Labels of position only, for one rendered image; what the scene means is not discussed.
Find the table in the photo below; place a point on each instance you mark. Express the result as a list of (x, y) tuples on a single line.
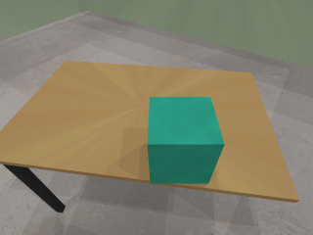
[(93, 119)]

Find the carton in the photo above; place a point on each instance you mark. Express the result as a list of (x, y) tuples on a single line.
[(184, 140)]

